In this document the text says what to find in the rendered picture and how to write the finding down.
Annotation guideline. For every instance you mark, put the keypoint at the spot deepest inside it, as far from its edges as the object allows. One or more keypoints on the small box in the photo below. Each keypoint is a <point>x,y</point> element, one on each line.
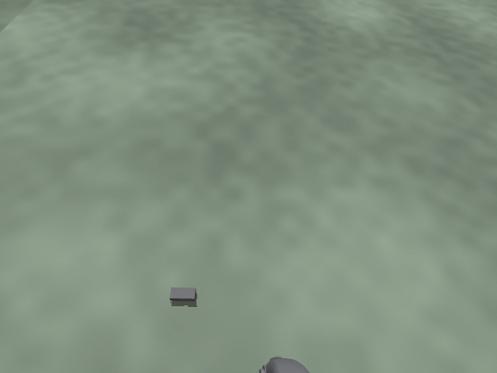
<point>183,294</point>

